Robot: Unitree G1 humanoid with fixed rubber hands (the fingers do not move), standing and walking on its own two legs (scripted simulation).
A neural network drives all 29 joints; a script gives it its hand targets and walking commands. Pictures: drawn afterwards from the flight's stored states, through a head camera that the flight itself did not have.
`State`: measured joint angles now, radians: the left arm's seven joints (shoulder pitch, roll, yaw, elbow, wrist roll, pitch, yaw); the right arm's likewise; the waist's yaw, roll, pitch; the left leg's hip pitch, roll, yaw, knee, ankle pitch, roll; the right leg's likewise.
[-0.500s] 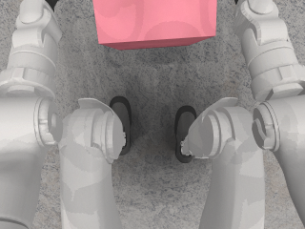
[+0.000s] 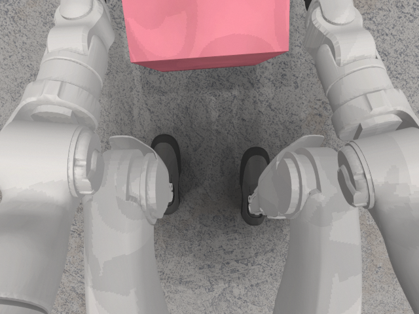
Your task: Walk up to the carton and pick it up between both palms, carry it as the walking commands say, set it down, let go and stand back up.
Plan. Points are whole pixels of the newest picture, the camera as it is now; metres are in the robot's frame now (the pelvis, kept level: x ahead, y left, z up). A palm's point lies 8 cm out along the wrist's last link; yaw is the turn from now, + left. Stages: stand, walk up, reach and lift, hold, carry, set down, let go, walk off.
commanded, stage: reach and lift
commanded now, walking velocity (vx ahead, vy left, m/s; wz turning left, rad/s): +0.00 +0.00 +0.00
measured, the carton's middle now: (204, 1) +0.54 +0.03 -0.26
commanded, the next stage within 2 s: none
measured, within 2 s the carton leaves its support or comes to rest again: leaves its support in 0.80 s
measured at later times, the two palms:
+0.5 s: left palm out of the picture +0.54 +0.19 -0.17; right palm out of the picture +0.54 -0.12 -0.17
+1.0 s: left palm out of the picture +0.53 +0.19 -0.14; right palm out of the picture +0.54 -0.11 -0.13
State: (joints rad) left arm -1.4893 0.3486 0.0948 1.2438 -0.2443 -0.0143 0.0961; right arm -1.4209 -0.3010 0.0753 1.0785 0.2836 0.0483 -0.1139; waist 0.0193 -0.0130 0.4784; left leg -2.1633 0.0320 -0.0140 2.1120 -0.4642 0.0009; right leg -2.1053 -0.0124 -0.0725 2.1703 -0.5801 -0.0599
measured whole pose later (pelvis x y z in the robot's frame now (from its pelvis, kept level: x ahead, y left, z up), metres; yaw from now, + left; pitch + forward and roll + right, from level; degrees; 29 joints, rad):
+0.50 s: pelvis +0.00 +0.00 -0.01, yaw -1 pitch +30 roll +0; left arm -1.49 0.35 0.10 1.25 -0.24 -0.02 0.09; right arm -1.44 -0.30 0.02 1.09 0.23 0.09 -0.05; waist 0.03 -0.01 0.46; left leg -2.19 0.03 -0.01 2.13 -0.47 0.00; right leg -2.14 0.01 -0.07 2.18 -0.56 -0.06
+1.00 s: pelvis -0.01 +0.01 +0.00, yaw -1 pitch +25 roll +0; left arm -1.45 0.33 0.10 1.10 -0.24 0.12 0.19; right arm -1.48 -0.29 0.06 1.03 0.28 0.18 -0.19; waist 0.04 -0.02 0.52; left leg -2.11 0.01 -0.02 2.13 -0.45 0.00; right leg -2.06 0.02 -0.05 2.18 -0.55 -0.04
